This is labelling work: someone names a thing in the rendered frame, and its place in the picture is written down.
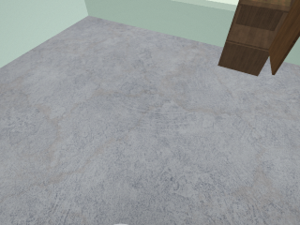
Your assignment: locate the cupboard door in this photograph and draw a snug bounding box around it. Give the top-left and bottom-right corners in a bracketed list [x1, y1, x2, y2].
[268, 0, 300, 75]

